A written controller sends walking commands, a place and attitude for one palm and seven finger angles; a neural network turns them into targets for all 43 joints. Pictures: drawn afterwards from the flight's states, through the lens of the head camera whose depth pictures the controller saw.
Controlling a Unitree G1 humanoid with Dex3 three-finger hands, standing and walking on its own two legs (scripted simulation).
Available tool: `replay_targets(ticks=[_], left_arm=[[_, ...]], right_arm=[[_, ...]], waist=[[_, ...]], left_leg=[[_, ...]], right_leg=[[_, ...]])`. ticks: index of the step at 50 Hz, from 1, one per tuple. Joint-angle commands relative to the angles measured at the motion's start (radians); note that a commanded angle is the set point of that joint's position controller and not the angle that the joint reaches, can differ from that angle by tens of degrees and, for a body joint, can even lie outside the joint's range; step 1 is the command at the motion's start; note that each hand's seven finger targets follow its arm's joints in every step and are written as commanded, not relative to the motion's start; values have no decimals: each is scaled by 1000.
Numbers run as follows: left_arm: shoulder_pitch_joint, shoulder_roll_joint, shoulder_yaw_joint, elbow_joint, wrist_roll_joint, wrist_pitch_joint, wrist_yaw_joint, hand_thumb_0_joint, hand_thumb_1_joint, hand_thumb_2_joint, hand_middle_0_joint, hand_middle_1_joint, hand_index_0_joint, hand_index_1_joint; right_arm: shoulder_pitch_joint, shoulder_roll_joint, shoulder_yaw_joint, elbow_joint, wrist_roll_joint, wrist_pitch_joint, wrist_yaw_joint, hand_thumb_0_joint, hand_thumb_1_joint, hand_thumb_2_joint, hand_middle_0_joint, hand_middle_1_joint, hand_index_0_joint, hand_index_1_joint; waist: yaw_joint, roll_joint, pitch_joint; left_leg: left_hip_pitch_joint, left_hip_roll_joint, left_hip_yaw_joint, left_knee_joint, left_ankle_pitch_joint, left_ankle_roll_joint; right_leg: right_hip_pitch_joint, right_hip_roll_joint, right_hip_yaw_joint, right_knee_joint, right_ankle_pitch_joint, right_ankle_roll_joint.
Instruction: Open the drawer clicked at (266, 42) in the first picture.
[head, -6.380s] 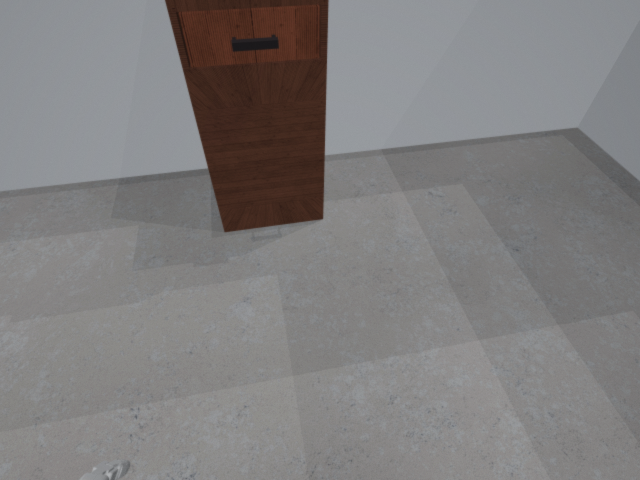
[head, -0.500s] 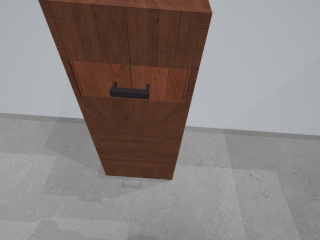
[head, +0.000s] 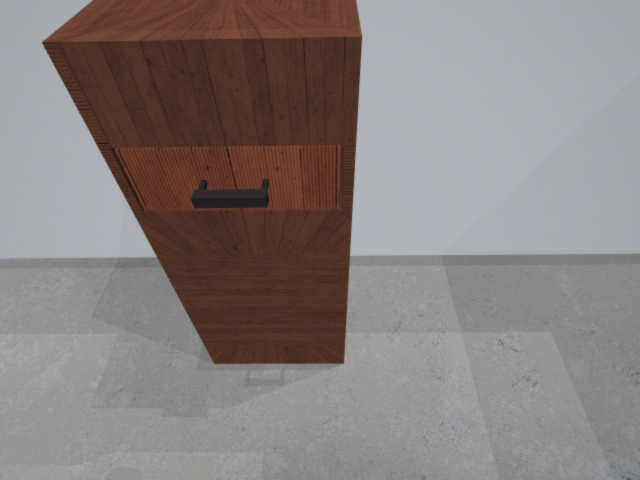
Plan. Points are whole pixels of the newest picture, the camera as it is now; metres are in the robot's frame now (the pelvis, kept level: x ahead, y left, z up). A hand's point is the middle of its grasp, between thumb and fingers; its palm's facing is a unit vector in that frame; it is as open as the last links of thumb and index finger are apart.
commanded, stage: come to a stop and stand still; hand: left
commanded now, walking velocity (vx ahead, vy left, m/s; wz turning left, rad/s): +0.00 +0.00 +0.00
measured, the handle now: (232, 191) +0.58 +0.18 +0.02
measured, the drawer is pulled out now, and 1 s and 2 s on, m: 0.00 0.00 0.00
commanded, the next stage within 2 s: look again from close up in 0.34 s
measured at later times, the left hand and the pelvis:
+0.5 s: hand out of the picture +0.00 +0.14 -0.18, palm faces +0.05 -0.98 -0.17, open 7.3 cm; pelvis +0.02 -0.01 +0.00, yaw +0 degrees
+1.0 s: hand out of the picture +0.03 +0.23 -0.18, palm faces -0.01 -0.97 -0.22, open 7.4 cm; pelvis +0.02 +0.04 +0.00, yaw -1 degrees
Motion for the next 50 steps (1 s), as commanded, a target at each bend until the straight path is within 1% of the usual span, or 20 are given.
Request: replay_targets(ticks=[1,5,12,20,21,22,23,24,25,26,27,28,29,30,31,32,35,40,43,50], left_arm=[[41,114,16,-28,-9,-16,7,0,900,900,-200,-300,-200,-300],[68,108,16,-27,-11,-20,9,0,900,900,-200,-300,-200,-300],[79,95,18,-32,-10,-19,12,0,900,900,-200,-300,-200,-300],[113,83,17,-21,-9,-26,14,0,900,900,-200,-300,-200,-300],[110,81,16,-22,-8,-24,16,0,900,900,-200,-300,-200,-300],[227,117,21,8,11,-61,56,0,900,900,-200,-300,-200,-300],[194,149,24,-40,15,-76,51,0,900,900,-200,-300,-200,-300],[171,136,19,-56,19,-76,46,0,900,900,-200,-300,-200,-300],[154,136,20,-78,20,-79,43,0,900,900,-200,-300,-200,-300],[129,139,26,-90,15,-76,41,0,900,900,-200,-300,-200,-300],[124,129,19,-95,9,-71,39,0,900,900,-200,-300,-200,-300],[122,102,13,-93,4,-63,38,0,900,900,-200,-300,-200,-300],[131,84,9,-100,3,-51,36,0,900,900,-200,-300,-200,-300],[140,76,6,-98,6,-43,35,0,900,900,-200,-300,-200,-300],[140,75,6,-93,7,-35,34,0,900,900,-200,-300,-200,-300],[135,82,4,-91,7,-27,30,0,900,900,-200,-300,-200,-300],[126,87,0,-93,8,-20,20,0,900,900,-200,-300,-200,-300],[104,112,-1,-101,7,-17,12,0,900,900,-200,-300,-200,-300],[103,118,-3,-96,6,-18,11,0,900,900,-200,-300,-200,-300],[93,130,-5,-80,4,-18,10,0,900,900,-200,-300,-200,-300]], right_arm=[[70,-49,1,0,1,-23,-3,0,-900,-900,200,300,200,300],[74,-43,4,5,1,-24,-7,0,-900,-900,200,300,200,300],[97,-32,4,11,2,-21,-10,0,-900,-900,200,300,200,300],[87,-37,5,7,5,-32,-18,0,-900,-900,200,300,200,300],[84,-37,3,5,7,-30,-18,0,-900,-900,200,300,200,300],[-68,-64,1,-82,13,-52,-7,0,-900,-900,200,300,200,300],[17,-16,3,-124,9,-39,-2,0,-900,-900,200,300,200,300],[25,-12,0,-128,13,-42,3,0,-900,-900,200,300,200,300],[37,-8,3,-140,17,-48,6,0,-900,-900,200,300,200,300],[59,-8,3,-134,15,-50,7,0,-900,-900,200,300,200,300],[76,-10,6,-129,12,-52,6,0,-900,-900,200,300,200,300],[94,-39,5,-120,10,-57,3,0,-900,-900,200,300,200,300],[95,-73,2,-123,6,-59,-1,0,-900,-900,200,300,200,300],[87,-84,3,-121,4,-57,-5,0,-900,-900,200,300,200,300],[90,-84,6,-117,1,-59,-6,0,-900,-900,200,300,200,300],[81,-93,9,-122,1,-55,-7,0,-900,-900,200,300,200,300],[49,-103,10,-142,2,-52,-6,0,-900,-900,200,300,200,300],[45,-118,15,-139,1,-57,-4,0,-900,-900,200,300,200,300],[44,-125,17,-128,1,-62,-5,0,-900,-900,200,300,200,300],[53,-124,22,-96,4,-63,-5,0,-900,-900,200,300,200,300]], waist=[[10,-76,68],[20,-73,60],[17,-56,76],[22,-39,15],[22,-50,26],[92,-134,60],[12,-105,-16],[11,-97,-60],[8,-109,-105],[2,-68,-135],[-6,-94,-125],[-7,-65,-100],[9,-21,-62],[15,28,-25],[20,105,6],[24,111,36],[30,-3,79],[33,-8,56],[36,-6,26],[36,-21,9]], left_leg=[[30,38,-35,-49,66,24],[28,40,-31,-47,85,21],[27,41,-27,-40,80,19],[58,51,-32,-36,166,23],[61,53,-34,-35,158,24],[-108,28,26,259,10,1],[-163,-3,-52,312,-156,34],[-164,10,-37,312,-176,40],[-151,-8,-18,256,-174,38],[-91,-15,-1,178,-114,43],[-29,-19,-3,90,-25,44],[16,19,-40,41,115,57],[17,64,-70,56,234,74],[6,77,-78,63,266,81],[-15,88,-100,40,307,93],[-39,91,-119,13,270,103],[-80,66,-120,-27,87,101],[-58,59,-122,-72,44,102],[-23,59,-118,-68,114,104],[5,54,-101,-64,174,99]], right_leg=[[-109,-120,125,-182,5,-16],[-81,-121,124,-178,75,-16],[-94,-114,117,-186,49,-18],[-27,-112,90,-131,267,-11],[-33,-109,85,-131,256,-10],[-15,-203,228,-123,919,92],[74,-254,210,-59,1034,54],[89,-230,157,-28,946,-35],[127,-212,147,-3,916,-79],[127,-191,110,22,839,-84],[79,-166,102,44,710,-69],[19,-127,90,64,547,-45],[-36,-96,80,46,351,-26],[-63,-77,77,27,229,-23],[-67,-64,58,34,128,-17],[-72,-48,48,32,47,-13],[-85,-56,67,-1,25,-9],[-71,-69,68,-3,35,-1],[-59,-77,67,-1,67,3],[-41,-90,72,-6,109,6]])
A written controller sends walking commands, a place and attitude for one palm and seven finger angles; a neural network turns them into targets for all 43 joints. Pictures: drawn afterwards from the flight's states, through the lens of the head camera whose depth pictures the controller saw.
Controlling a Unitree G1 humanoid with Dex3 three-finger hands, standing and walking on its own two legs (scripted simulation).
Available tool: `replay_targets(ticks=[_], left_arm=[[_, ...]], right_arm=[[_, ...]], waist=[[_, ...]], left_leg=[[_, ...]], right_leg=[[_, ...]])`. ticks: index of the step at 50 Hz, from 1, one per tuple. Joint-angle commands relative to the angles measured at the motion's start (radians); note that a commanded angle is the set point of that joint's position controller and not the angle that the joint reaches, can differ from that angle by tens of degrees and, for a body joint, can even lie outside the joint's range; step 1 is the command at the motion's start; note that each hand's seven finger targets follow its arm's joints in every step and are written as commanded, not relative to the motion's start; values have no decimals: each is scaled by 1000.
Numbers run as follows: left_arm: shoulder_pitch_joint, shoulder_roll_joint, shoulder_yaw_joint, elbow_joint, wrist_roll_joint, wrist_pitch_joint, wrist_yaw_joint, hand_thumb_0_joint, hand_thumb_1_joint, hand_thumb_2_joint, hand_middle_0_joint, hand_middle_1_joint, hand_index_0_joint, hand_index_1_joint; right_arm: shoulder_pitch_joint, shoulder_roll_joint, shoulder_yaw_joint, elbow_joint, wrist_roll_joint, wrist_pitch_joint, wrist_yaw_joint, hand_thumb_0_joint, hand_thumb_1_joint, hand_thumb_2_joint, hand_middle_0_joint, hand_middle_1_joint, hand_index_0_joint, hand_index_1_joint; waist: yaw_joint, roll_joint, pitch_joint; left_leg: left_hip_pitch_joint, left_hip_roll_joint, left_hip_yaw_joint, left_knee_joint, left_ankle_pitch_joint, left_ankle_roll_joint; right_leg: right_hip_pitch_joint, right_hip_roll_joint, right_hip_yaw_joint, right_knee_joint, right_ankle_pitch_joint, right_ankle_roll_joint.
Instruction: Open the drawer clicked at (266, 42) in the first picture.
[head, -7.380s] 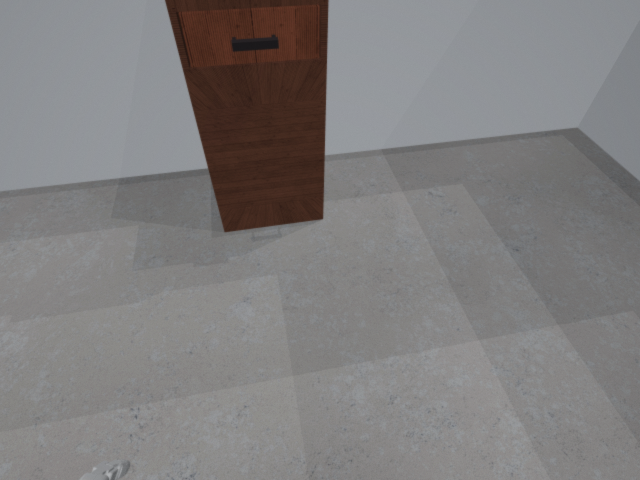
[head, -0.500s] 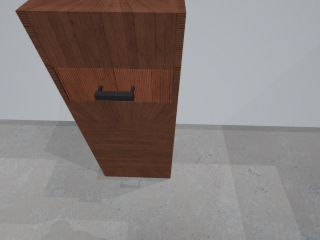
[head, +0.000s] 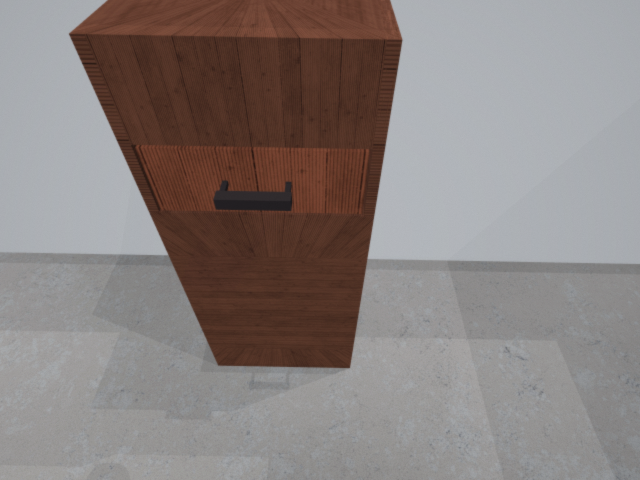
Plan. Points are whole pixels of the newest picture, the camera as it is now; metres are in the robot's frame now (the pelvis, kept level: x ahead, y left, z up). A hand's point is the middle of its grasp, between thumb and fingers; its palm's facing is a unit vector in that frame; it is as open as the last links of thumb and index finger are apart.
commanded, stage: shuffle to correct the standing spot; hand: left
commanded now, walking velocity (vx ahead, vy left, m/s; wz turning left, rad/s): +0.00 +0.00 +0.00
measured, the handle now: (255, 193) +0.56 +0.15 +0.02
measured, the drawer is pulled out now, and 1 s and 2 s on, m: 0.00 0.00 0.00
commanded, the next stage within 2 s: come to a stop and stand still in 0.28 s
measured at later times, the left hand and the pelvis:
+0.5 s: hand out of the picture +0.00 +0.11 -0.18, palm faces +0.07 -0.98 -0.17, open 7.4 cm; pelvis +0.04 -0.05 -0.01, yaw +1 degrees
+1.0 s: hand out of the picture +0.06 +0.11 -0.17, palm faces +0.06 -0.97 -0.24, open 7.3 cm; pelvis +0.04 -0.07 -0.01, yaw +1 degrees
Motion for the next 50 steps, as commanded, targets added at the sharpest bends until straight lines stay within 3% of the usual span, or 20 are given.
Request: replay_targets(ticks=[1,5,10,12,14,16,18,19,21,24,27,29,31,34,36,39,41,45,48,50], left_arm=[[66,85,11,-15,-1,-14,7,0,900,900,-200,-300,-200,-300],[73,72,10,2,1,-9,4,0,900,900,-200,-300,-200,-300],[61,49,20,-21,16,6,-14,0,900,900,-200,-300,-200,-300],[64,40,27,-32,20,5,-22,0,900,900,-200,-300,-200,-300],[83,32,33,-33,18,0,-27,0,900,900,-200,-300,-200,-300],[145,46,38,-14,14,-10,-25,0,900,900,-200,-300,-200,-300],[239,106,57,21,14,-23,-13,0,900,900,-200,-300,-200,-300],[289,114,60,32,12,-29,-6,0,900,900,-200,-300,-200,-300],[288,76,50,38,17,-42,10,0,900,900,-200,-300,-200,-300],[179,73,40,12,18,-46,20,0,900,900,-200,-300,-200,-300],[121,63,28,-4,-1,-36,19,0,900,900,-200,-300,-200,-300],[174,30,30,-18,-6,-18,30,0,900,900,-200,-300,-200,-300],[173,26,25,-19,-4,-5,34,0,900,900,-200,-300,-200,-300],[146,29,30,-26,-3,6,28,0,900,900,-200,-300,-200,-300],[168,29,34,-26,4,-1,24,0,900,900,-200,-300,-200,-300],[134,89,41,-48,12,-16,24,0,900,900,-200,-300,-200,-300],[132,95,37,-55,14,-18,25,0,900,900,-200,-300,-200,-300],[83,100,35,-79,12,-23,22,0,900,900,-200,-300,-200,-300],[55,92,39,-94,2,-17,19,0,900,900,-200,-300,-200,-300],[44,87,38,-88,-3,-12,17,0,900,900,-200,-300,-200,-300]], right_arm=[[47,-107,-20,-14,4,-22,-7,0,-900,-900,200,300,200,300],[59,-104,-20,9,3,-17,-6,0,-900,-900,200,300,200,300],[97,-140,-51,12,-8,-2,-15,0,-900,-900,200,300,200,300],[110,-144,-60,7,-11,-2,-18,0,-900,-900,200,300,200,300],[102,-136,-63,0,-12,-5,-20,0,-900,-900,200,300,200,300],[76,-102,-58,-14,-9,-10,-16,0,-900,-900,200,300,200,300],[29,-42,-43,-44,-5,-20,-10,0,-900,-900,200,300,200,300],[-38,-37,-42,-68,-5,-18,-8,0,-900,-900,200,300,200,300],[-71,-10,-39,-79,-1,-21,-4,0,-900,-900,200,300,200,300],[-40,22,-25,-52,12,-15,4,0,-900,-900,200,300,200,300],[69,-2,-24,2,14,-12,-7,0,-900,-900,200,300,200,300],[93,-97,-45,-11,10,-12,-18,0,-900,-900,200,300,200,300],[41,-115,-48,-23,17,-10,-27,0,-900,-900,200,300,200,300],[-16,-118,-55,-51,11,-2,-31,0,-900,-900,200,300,200,300],[-59,-120,-62,-75,10,2,-27,0,-900,-900,200,300,200,300],[-84,-68,-61,-97,9,23,-11,0,-900,-900,200,300,200,300],[-94,-33,-56,-100,4,35,-5,0,-900,-900,200,300,200,300],[-84,-29,-49,-89,9,28,-4,0,-900,-900,200,300,200,300],[-30,-51,-45,-58,6,14,-8,0,-900,-900,200,300,200,300],[-39,-68,-39,-43,4,8,-11,0,-900,-900,200,300,200,300]], waist=[[6,3,14],[1,8,31],[-18,91,101],[-19,88,86],[-7,85,62],[20,-3,52],[49,-262,26],[83,-271,52],[65,-90,54],[12,-79,22],[-39,-79,-23],[-16,87,-93],[3,231,-47],[11,150,-63],[28,56,-92],[14,-177,-49],[18,-201,-16],[9,-157,-14],[-2,-62,-46],[12,40,-37]], left_leg=[[14,137,-136,-117,270,14],[9,150,-146,-138,129,20],[3,254,-292,-221,-124,90],[11,288,-316,-203,-108,116],[-29,272,-268,-149,-37,103],[-156,196,-168,-47,-23,60],[-345,43,32,235,-129,-4],[-420,41,22,390,-305,-7],[-458,69,-32,526,-310,-8],[-278,69,-21,290,-178,-30],[54,57,-13,-26,282,-34],[182,250,-158,29,867,65],[157,323,-215,-17,1084,137],[154,308,-203,-37,1011,151],[105,253,-157,10,808,100],[-62,93,-38,91,206,-25],[-141,50,-29,155,-101,-47],[-142,59,-44,123,-89,-54],[43,122,-80,-30,359,-33],[48,153,-107,-28,429,-12]], right_leg=[[-19,-35,32,-50,162,-54],[-45,-23,15,-38,61,-55],[-210,32,-40,95,-101,-65],[-236,35,-39,125,-122,-71],[-172,33,-32,67,-78,-79],[-20,-10,26,-27,-16,-99],[158,-172,238,-139,188,-173],[162,-250,311,-175,381,-240],[188,-287,293,-127,715,-301],[106,-201,121,-81,843,-230],[-38,-88,28,38,696,-116],[-125,-22,5,89,273,-44],[-147,7,-13,171,-110,-25],[-151,-5,-1,173,-153,-29],[-72,-10,6,34,82,-31],[-23,-162,153,-52,594,-77],[4,-226,183,-77,764,-131],[45,-181,125,-27,814,-177],[-30,-98,54,9,595,-91],[-40,-64,37,-33,369,-56]])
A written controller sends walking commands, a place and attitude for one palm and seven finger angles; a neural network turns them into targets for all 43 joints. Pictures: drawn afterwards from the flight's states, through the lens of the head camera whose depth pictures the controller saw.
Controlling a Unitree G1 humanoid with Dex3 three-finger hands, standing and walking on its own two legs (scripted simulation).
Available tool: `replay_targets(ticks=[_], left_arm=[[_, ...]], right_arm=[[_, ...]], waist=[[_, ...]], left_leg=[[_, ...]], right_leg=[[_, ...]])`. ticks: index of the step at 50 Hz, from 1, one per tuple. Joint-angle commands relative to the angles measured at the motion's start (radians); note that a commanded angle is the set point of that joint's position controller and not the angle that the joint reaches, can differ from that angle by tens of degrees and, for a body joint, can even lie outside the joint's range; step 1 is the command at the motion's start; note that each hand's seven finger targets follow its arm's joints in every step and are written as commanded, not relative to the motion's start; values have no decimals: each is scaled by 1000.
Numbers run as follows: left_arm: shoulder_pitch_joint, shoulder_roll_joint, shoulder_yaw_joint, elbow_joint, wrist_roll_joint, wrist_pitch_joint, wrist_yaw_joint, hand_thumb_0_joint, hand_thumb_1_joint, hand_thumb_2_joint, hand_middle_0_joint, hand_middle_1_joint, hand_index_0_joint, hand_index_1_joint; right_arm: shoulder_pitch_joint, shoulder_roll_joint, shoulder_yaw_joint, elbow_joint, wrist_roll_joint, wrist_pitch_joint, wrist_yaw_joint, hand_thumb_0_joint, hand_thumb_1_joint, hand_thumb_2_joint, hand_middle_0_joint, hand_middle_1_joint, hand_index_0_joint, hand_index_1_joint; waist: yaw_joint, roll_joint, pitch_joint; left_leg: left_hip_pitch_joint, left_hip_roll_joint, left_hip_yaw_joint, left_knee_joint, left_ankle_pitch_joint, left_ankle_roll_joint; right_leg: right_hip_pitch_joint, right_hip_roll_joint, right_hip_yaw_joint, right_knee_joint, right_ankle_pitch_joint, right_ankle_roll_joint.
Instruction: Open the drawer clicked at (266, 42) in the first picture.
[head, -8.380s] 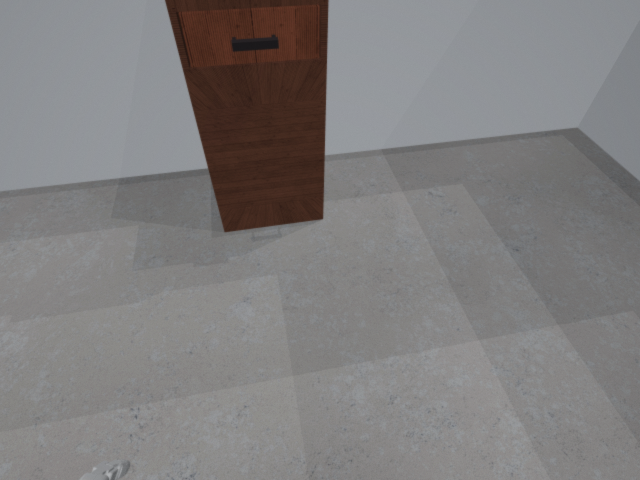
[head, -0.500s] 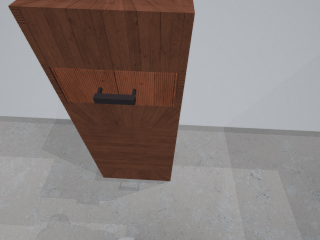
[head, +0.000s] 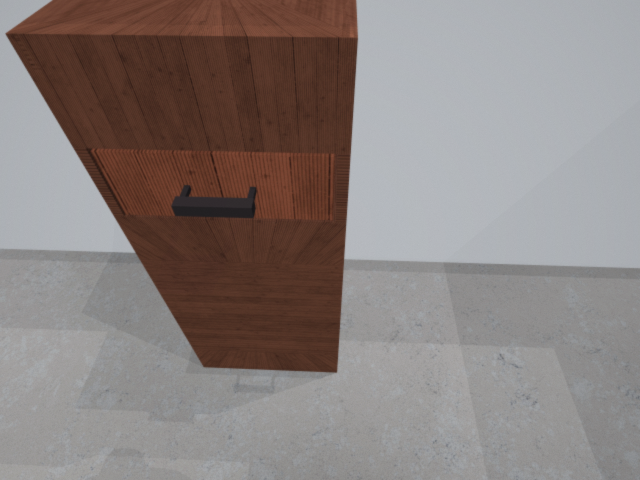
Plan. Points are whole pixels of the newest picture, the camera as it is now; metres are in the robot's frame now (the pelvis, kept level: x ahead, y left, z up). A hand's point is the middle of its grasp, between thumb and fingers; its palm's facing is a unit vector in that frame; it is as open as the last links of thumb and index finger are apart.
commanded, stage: come to a stop and stand still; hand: left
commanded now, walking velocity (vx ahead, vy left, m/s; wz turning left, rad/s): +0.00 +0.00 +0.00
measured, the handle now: (217, 199) +0.52 +0.21 +0.03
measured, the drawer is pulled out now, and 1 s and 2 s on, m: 0.00 0.00 0.00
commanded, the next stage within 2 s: look again from close up in 0.66 s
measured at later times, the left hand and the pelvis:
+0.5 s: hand out of the picture +0.00 +0.21 -0.16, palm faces -0.01 -0.98 -0.22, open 7.4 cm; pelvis -0.03 +0.04 +0.01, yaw -1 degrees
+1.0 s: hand out of the picture -0.02 +0.20 -0.17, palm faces +0.00 -0.99 -0.15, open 7.4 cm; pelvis -0.01 +0.04 +0.01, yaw -1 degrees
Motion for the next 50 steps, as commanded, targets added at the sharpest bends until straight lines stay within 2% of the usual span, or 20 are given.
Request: replay_targets(ticks=[1,6,7,8,9,10,11,12,13,14,15,16,18,20,21,25,27,33,42,50], left_arm=[[55,106,20,-22,-9,-3,2,0,900,900,-200,-300,-200,-300],[48,109,11,13,-11,-6,-9,0,900,900,-200,-300,-200,-300],[146,114,10,39,2,-36,34,0,900,900,-200,-300,-200,-300],[99,175,14,-11,-1,-49,27,0,900,900,-200,-300,-200,-300],[68,158,8,-27,-1,-55,19,0,900,900,-200,-300,-200,-300],[47,161,10,-48,0,-58,17,0,900,900,-200,-300,-200,-300],[30,168,17,-59,-7,-56,16,0,900,900,-200,-300,-200,-300],[31,160,14,-60,-11,-53,15,0,900,900,-200,-300,-200,-300],[31,140,11,-56,-15,-46,13,0,900,900,-200,-300,-200,-300],[40,122,6,-54,-16,-38,11,0,900,900,-200,-300,-200,-300],[41,115,3,-46,-15,-28,8,0,900,900,-200,-300,-200,-300],[46,112,4,-40,-14,-19,6,0,900,900,-200,-300,-200,-300],[60,101,-2,-30,-13,-13,-2,0,900,900,-200,-300,-200,-300],[58,98,-5,-24,-13,-10,-5,0,900,900,-200,-300,-200,-300],[60,102,-4,-23,-11,-10,-6,0,900,900,-200,-300,-200,-300],[75,92,-6,-13,-11,-8,-9,0,900,900,-200,-300,-200,-300],[82,89,-7,-5,-9,-11,-10,0,900,900,-200,-300,-200,-300],[91,84,-9,27,-11,-18,-9,0,900,900,-200,-300,-200,-300],[104,78,-11,68,-9,-20,-6,0,900,900,-200,-300,-200,-300],[105,75,-12,83,-9,-14,-7,0,900,900,-200,-300,-200,-300]], right_arm=[[71,-81,5,-1,-1,-27,-4,0,-900,-900,200,300,200,300],[89,-76,19,25,-3,-27,-3,0,-900,-900,200,300,200,300],[14,-133,3,-40,4,-36,5,0,-900,-900,200,300,200,300],[72,-62,11,-70,3,-26,15,0,-900,-900,200,300,200,300],[101,-66,8,-69,3,-24,19,0,-900,-900,200,300,200,300],[123,-65,8,-71,3,-26,22,0,-900,-900,200,300,200,300],[145,-64,10,-65,0,-27,24,0,-900,-900,200,300,200,300],[164,-66,13,-61,-1,-31,22,0,-900,-900,200,300,200,300],[180,-81,14,-57,-2,-36,19,0,-900,-900,200,300,200,300],[174,-96,15,-55,-5,-38,16,0,-900,-900,200,300,200,300],[172,-102,17,-50,-5,-39,14,0,-900,-900,200,300,200,300],[168,-103,21,-46,-6,-41,14,0,-900,-900,200,300,200,300],[152,-108,22,-51,-6,-37,13,0,-900,-900,200,300,200,300],[163,-108,22,-42,-8,-34,14,0,-900,-900,200,300,200,300],[174,-106,23,-35,-10,-36,14,0,-900,-900,200,300,200,300],[180,-113,22,-16,-10,-40,12,0,-900,-900,200,300,200,300],[183,-109,23,-6,-8,-46,11,0,-900,-900,200,300,200,300],[186,-93,28,28,-3,-56,7,0,-900,-900,200,300,200,300],[169,-88,28,62,1,-59,-1,0,-900,-900,200,300,200,300],[146,-95,28,68,0,-57,-4,0,-900,-900,200,300,200,300]], waist=[[6,49,-21],[3,3,18],[31,5,87],[-22,-51,17],[-34,-49,-39],[-45,-39,-73],[-48,11,-105],[-52,7,-99],[-49,12,-70],[-35,17,-26],[-29,75,1],[-17,94,42],[-7,7,88],[-12,-11,116],[-14,18,102],[-7,15,66],[-2,12,48],[-5,-7,15],[-9,-2,15],[-6,15,31]], left_leg=[[74,108,-92,-102,404,58],[45,87,-83,-154,203,37],[-28,75,-33,83,184,12],[-94,36,-44,126,-69,23],[-78,45,-49,151,-104,26],[-71,33,-40,126,-76,22],[-22,28,-22,59,-15,28],[21,29,-30,1,56,33],[41,56,-62,-42,140,45],[29,76,-83,-57,168,54],[-5,83,-113,-87,161,63],[-51,94,-136,-121,141,78],[-99,82,-142,-157,15,79],[-107,68,-141,-182,-72,75],[-101,69,-147,-196,-76,76],[-92,85,-169,-235,-118,85],[-80,92,-174,-242,-74,90],[-10,80,-131,-189,117,82],[47,79,-111,-164,239,77],[58,84,-115,-181,227,77]], right_leg=[[-6,-111,111,-142,381,39],[2,-124,124,-226,272,21],[-36,-188,232,-233,769,74],[34,-259,267,-228,793,34],[36,-253,237,-216,697,-38],[63,-231,215,-194,677,-75],[84,-211,175,-163,654,-82],[52,-188,160,-143,572,-66],[8,-152,139,-129,458,-42],[-26,-119,132,-138,348,-23],[-22,-97,121,-136,247,-12],[-19,-77,101,-135,160,-2],[-32,-71,108,-167,60,5],[-64,-77,123,-188,-8,2],[-56,-76,116,-180,1,2],[-38,-73,102,-155,34,10],[-20,-75,95,-146,80,14],[-10,-95,111,-161,173,18],[-10,-107,113,-173,251,24],[-17,-106,111,-184,230,28]])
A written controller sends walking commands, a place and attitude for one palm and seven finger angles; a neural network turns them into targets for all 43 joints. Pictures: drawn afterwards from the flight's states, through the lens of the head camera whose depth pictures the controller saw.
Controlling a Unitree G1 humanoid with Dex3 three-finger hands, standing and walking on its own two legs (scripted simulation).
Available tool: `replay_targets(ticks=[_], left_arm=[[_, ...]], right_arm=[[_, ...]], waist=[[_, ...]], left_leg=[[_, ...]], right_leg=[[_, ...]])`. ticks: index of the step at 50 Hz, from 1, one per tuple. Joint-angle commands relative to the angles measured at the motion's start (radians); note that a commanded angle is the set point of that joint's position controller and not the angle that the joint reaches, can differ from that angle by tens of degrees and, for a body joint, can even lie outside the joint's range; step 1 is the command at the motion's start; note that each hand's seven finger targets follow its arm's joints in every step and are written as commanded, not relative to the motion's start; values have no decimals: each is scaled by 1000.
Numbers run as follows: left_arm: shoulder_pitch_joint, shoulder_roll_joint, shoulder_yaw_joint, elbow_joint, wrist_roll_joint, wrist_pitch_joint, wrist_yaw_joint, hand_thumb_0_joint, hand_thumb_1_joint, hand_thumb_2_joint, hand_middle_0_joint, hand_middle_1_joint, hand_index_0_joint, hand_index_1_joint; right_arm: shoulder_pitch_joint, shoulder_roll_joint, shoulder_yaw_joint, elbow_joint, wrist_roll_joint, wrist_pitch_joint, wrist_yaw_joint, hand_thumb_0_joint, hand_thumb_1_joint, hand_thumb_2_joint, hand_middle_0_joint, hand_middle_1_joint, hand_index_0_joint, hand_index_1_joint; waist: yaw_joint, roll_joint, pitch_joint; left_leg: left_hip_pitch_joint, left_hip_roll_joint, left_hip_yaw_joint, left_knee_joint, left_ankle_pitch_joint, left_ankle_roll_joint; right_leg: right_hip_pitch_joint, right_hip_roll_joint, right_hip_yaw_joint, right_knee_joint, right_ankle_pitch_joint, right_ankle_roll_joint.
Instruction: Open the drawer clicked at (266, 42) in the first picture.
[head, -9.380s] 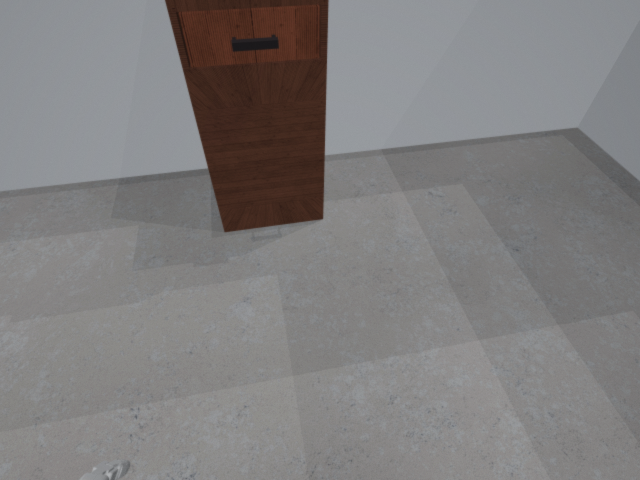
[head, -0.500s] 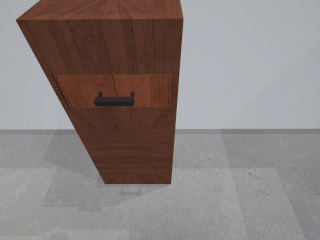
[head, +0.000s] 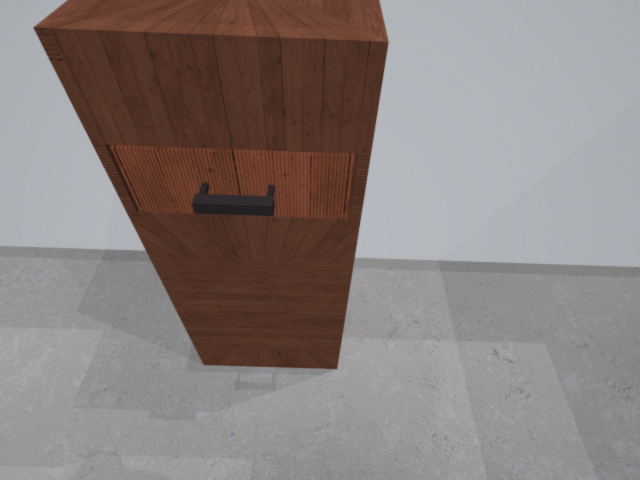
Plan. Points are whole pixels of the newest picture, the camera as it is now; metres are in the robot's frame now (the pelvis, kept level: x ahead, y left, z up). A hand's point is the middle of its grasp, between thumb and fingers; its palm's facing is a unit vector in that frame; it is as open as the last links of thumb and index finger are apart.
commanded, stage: look again from close up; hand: left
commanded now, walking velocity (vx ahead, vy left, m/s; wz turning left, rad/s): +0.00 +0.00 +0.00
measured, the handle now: (236, 196) +0.53 +0.18 +0.02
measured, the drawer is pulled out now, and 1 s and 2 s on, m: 0.00 0.00 0.00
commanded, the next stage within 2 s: raise the hand with hooked fingers in 0.26 s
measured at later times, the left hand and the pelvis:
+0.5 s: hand out of the picture +0.13 +0.19 -0.09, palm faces -0.09 -0.81 -0.58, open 7.4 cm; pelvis +0.00 -0.01 -0.01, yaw +0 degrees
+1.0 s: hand (154, 412) +0.19 +0.21 -0.01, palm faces +0.09 -0.06 -0.99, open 9.9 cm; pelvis -0.04 -0.05 -0.04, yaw +1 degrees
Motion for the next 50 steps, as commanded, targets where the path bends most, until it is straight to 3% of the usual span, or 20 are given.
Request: replay_targets(ticks=[1,17,18,19,20,21,22,23,24,25,27,28,31,34,36,39,41,44,46,50], left_arm=[[73,104,18,-19,2,-13,10,0,900,900,-200,-300,-200,-300],[50,124,25,-24,0,-13,11,0,900,900,-200,-300,-200,-300],[119,130,21,-7,11,-36,51,0,900,900,-200,-300,-200,-300],[-656,451,19,-1516,161,-186,69,0,877,890,-202,-315,-202,-315],[-223,428,66,-1270,189,-121,148,0,853,880,-203,-330,-203,-330],[43,231,-23,-1161,183,28,196,0,830,870,-205,-345,-205,-345],[78,109,-110,-1123,252,60,198,0,807,860,-207,-360,-207,-360],[-29,224,-47,-1200,348,50,230,0,783,850,-208,-375,-208,-375],[10,293,0,-1181,477,46,264,0,760,840,-210,-390,-210,-390],[139,236,-26,-1102,575,56,287,0,737,830,-212,-405,-212,-405],[339,205,-33,-1012,771,60,328,0,690,810,-215,-435,-215,-435],[371,170,-64,-1000,846,52,342,0,667,800,-217,-450,-217,-450],[409,217,-22,-1054,988,-7,370,0,597,770,-222,-495,-222,-495],[240,335,68,-1201,1075,-50,424,0,527,740,-227,-540,-227,-540],[52,409,141,-1292,1095,-56,476,0,480,720,-230,-570,-230,-570],[-193,431,140,-1384,1071,-75,529,0,410,690,-235,-615,-235,-615],[-302,451,124,-1421,1057,-79,535,0,363,670,-238,-645,-238,-645],[-261,425,78,-1345,1019,-35,491,0,293,640,-243,-690,-243,-690],[-260,426,64,-1295,992,20,438,0,247,620,-247,-720,-247,-720],[-176,447,69,-1248,956,86,306,0,153,580,-253,-780,-253,-780]], right_arm=[[59,-89,-15,-18,3,-18,-4,0,-900,-900,200,300,200,300],[51,-104,-13,-5,1,-20,-7,0,-900,-900,200,300,200,300],[-26,-130,-22,-83,14,-19,5,0,-900,-900,200,300,200,300],[20,-271,-40,-427,65,-157,-31,0,-900,-900,200,300,200,300],[-31,-210,-34,-376,42,-252,-74,0,-900,-900,200,300,200,300],[-54,-156,-54,-371,64,-279,-77,0,-900,-900,200,300,200,300],[-47,-149,-52,-377,61,-284,-68,0,-900,-900,200,300,200,300],[-101,-198,-62,-437,34,-273,-53,0,-900,-900,200,300,200,300],[-101,-222,-72,-464,5,-242,-46,0,-900,-900,200,300,200,300],[-126,-209,-73,-508,-14,-209,-34,0,-900,-900,200,300,200,300],[-171,-206,-92,-567,-28,-132,6,0,-900,-900,200,300,200,300],[-204,-209,-98,-597,-38,-89,28,0,-900,-900,200,300,200,300],[-269,-200,-99,-671,-34,-12,78,0,-900,-900,200,300,200,300],[-291,-189,-88,-725,-40,30,82,0,-900,-900,200,300,200,300],[-275,-179,-94,-731,-52,52,62,0,-900,-900,200,300,200,300],[-274,-164,-93,-736,-57,52,31,0,-900,-900,200,300,200,300],[-273,-161,-88,-724,-60,45,18,0,-900,-900,200,300,200,300],[-285,-161,-75,-713,-49,41,2,0,-900,-900,200,300,200,300],[-303,-161,-59,-708,-39,48,-6,0,-900,-900,200,300,200,300],[-305,-162,-39,-697,-26,63,-22,0,-900,-900,200,300,200,300]], waist=[[-2,22,20],[3,11,-2],[26,-41,63],[-64,252,-420],[8,398,-435],[-3,286,-287],[-25,173,-177],[-26,118,-96],[-27,46,-154],[0,-53,-157],[76,-132,-188],[86,-174,-136],[139,-194,-169],[134,-100,-262],[111,-68,-312],[48,32,-363],[13,36,-377],[11,84,-323],[13,33,-302],[63,-24,-292]], left_leg=[[24,133,-131,-99,216,15],[47,135,-125,-89,310,9],[-33,137,-101,117,386,-24],[256,43,-72,-25,521,5],[383,94,-104,-23,692,-19],[223,92,-110,-61,609,-56],[135,90,-101,-29,562,-32],[39,73,-117,20,444,-30],[-16,53,-109,70,371,-24],[-72,42,-98,107,335,-18],[-186,24,-68,139,290,-35],[-261,18,-59,155,212,-38],[-358,-2,-40,210,116,-36],[-374,-27,-31,252,46,-26],[-352,-35,-39,298,7,-17],[-260,-37,-57,366,-19,-9],[-236,-33,-70,398,-32,-5],[-240,-31,-58,357,-30,-2],[-260,-29,-58,316,-7,0],[-252,-25,-51,213,67,-8]], right_leg=[[-45,-73,77,-74,158,-33],[-6,-84,72,-68,237,-36],[-61,-120,135,-104,563,-12],[-40,-5,135,26,532,-59],[-124,16,41,115,207,-62],[-199,33,-13,165,26,-39],[-241,34,-11,133,49,-32],[-279,35,4,90,85,-42],[-293,42,6,81,139,-52],[-307,51,1,98,156,-53],[-295,66,41,151,157,-66],[-342,71,63,166,134,-72],[-326,53,136,200,169,-80],[-343,35,183,219,100,-70],[-393,33,218,214,15,-65],[-470,16,258,189,-71,-61],[-499,16,268,179,-99,-56],[-426,17,228,143,-53,-49],[-345,15,224,119,22,-37],[-170,5,203,91,199,-16]])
